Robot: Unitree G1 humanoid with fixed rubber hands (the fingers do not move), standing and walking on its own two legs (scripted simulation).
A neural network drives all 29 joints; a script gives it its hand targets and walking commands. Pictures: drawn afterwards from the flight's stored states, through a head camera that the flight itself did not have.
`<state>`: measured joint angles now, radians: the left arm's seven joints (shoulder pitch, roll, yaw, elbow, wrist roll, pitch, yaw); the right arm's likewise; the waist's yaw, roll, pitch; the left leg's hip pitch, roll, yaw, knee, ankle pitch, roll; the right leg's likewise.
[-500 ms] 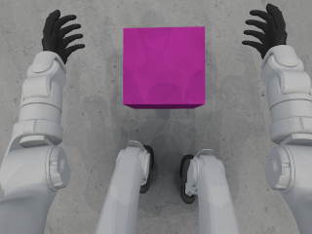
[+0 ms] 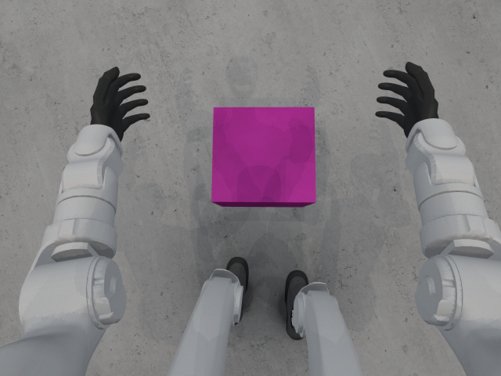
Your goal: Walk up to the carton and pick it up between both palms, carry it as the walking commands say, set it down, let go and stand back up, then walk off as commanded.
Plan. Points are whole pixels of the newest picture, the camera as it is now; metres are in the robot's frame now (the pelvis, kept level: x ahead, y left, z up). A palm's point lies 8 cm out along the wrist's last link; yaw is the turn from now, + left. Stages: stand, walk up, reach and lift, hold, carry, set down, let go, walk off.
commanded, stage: let go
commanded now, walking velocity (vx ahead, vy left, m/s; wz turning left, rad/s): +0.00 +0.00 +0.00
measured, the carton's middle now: (262, 162) +0.51 +0.04 -0.54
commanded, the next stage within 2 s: stand in 1.26 s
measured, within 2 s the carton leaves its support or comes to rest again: neither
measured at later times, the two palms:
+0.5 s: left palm (66, 215) +0.32 +0.26 -0.01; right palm (479, 224) +0.36 -0.21 -0.02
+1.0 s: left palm (68, 304) +0.24 +0.21 +0.05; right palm out of the picture +0.24 -0.25 +0.05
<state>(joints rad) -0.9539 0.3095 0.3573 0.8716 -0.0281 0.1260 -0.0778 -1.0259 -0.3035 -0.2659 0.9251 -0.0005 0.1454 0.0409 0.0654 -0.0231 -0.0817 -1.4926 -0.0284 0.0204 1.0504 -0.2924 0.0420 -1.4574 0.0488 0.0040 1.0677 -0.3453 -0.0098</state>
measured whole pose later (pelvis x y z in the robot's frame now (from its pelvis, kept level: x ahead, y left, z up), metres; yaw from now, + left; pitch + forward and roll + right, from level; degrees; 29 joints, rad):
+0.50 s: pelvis +0.05 +0.00 +0.08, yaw +1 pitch +23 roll +0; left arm -0.20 0.26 0.14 0.58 -0.04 0.06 -0.11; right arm -0.25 -0.21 -0.14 0.59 -0.02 0.08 0.01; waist 0.04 0.01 -0.04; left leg -0.85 -0.05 0.01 0.74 -0.28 0.04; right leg -0.81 0.04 0.01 0.76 -0.34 -0.02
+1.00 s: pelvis +0.08 -0.02 +0.11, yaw +1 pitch -4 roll +1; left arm 0.22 0.20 0.05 0.43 0.01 0.11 -0.08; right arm 0.25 -0.21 -0.04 0.40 0.00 0.12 0.06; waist 0.00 -0.01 0.09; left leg -0.13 -0.03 -0.01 0.45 -0.26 0.01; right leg -0.10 0.05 0.02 0.46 -0.30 -0.05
